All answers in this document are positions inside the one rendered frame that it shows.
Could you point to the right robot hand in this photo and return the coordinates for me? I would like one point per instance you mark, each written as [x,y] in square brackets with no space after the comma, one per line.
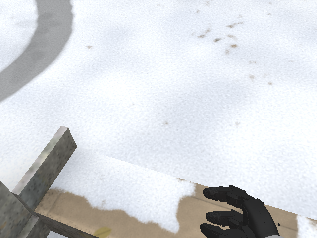
[255,222]

